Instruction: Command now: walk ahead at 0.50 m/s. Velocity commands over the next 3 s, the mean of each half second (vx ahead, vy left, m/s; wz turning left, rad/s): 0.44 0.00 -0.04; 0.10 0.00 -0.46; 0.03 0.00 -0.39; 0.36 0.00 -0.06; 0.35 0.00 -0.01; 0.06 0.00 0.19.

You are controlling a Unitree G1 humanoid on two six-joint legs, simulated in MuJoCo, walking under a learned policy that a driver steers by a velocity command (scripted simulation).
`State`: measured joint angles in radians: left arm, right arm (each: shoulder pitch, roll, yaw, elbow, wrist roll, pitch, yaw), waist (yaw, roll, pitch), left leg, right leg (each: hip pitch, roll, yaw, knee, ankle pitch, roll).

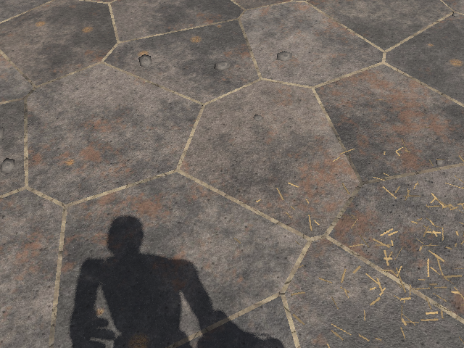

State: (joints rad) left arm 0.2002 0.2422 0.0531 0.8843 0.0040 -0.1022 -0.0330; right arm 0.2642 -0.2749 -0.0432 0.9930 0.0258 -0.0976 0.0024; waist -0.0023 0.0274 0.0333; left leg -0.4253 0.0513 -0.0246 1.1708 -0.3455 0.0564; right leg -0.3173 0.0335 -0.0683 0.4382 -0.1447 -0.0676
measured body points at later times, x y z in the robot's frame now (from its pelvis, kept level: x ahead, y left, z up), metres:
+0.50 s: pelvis +0.27 +0.06 -0.01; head +0.31 +0.07 +0.44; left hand +0.26 +0.32 -0.16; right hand +0.45 -0.20 -0.11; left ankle +0.37 +0.15 -0.74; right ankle +0.11 -0.08 -0.66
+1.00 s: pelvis +0.35 +0.02 +0.00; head +0.39 -0.02 +0.44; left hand +0.57 +0.25 -0.10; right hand +0.40 -0.29 -0.14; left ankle +0.36 +0.16 -0.69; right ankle +0.35 -0.08 -0.74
